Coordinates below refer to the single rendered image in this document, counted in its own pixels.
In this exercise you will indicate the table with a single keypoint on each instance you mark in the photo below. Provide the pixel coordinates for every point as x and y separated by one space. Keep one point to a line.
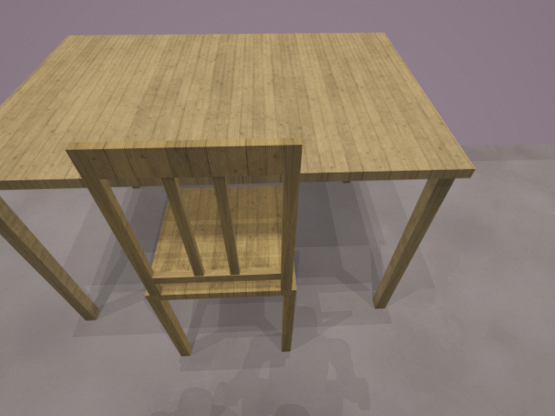
360 112

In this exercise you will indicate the chair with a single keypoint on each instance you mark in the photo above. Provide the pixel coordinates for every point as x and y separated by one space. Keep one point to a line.
215 242

